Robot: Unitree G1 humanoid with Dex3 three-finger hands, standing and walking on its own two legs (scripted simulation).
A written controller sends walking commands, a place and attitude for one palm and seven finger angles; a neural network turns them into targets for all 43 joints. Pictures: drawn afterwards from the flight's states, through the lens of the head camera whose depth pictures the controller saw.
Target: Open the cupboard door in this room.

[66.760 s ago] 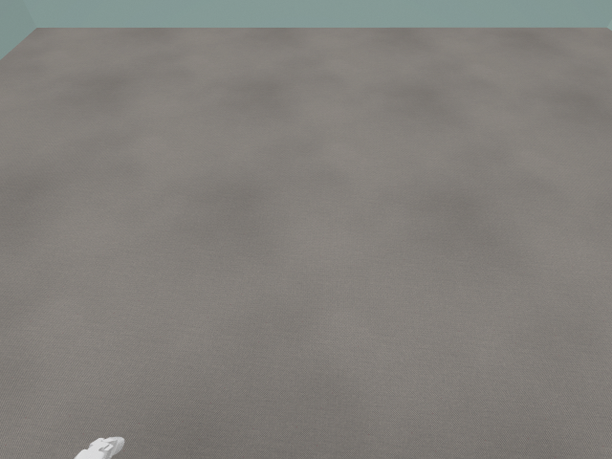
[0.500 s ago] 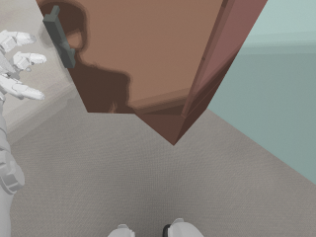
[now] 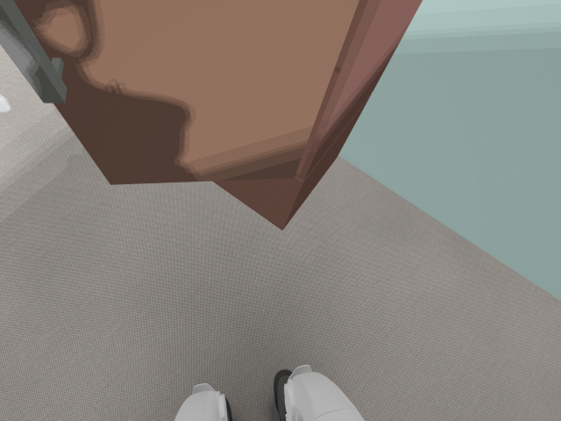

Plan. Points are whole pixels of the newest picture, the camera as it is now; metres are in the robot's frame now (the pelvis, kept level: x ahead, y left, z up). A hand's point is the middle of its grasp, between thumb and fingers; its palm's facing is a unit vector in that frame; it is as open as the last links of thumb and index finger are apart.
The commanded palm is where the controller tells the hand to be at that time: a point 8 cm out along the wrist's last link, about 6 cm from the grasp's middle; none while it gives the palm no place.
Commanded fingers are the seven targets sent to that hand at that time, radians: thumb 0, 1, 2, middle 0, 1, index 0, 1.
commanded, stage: move the hooked fingers beside the handle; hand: left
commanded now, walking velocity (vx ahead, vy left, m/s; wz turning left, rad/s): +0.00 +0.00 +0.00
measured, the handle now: (29, 37) +0.58 +0.23 +0.11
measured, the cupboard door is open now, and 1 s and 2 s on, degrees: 41 40 40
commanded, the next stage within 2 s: slide the fingers in behind the handle in 0.88 s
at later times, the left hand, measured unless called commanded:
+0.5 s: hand out of the picture +0.54 +0.29 +0.12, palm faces -0.01 -1.00 +0.00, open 14.0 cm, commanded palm +0.53 +0.33 +0.11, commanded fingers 0.00 -0.50 0.30 -0.30 -1.20 -0.30 -1.20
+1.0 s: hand out of the picture +0.54 +0.29 +0.12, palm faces -0.01 -1.00 +0.00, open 14.0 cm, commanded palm +0.53 +0.33 +0.11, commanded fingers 0.00 -0.50 0.30 -0.30 -1.20 -0.30 -1.20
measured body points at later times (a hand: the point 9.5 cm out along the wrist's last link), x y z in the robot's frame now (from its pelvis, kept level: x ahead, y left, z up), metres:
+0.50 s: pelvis +0.02 +0.00 +0.00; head +0.17 +0.03 +0.42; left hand +0.53 +0.34 +0.12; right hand -0.02 -0.27 -0.09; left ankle -0.03 +0.08 -0.69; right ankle +0.00 -0.13 -0.69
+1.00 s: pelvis +0.00 +0.00 -0.01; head +0.17 +0.04 +0.41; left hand +0.54 +0.34 +0.12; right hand -0.04 -0.26 -0.09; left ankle -0.03 +0.08 -0.69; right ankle +0.00 -0.12 -0.69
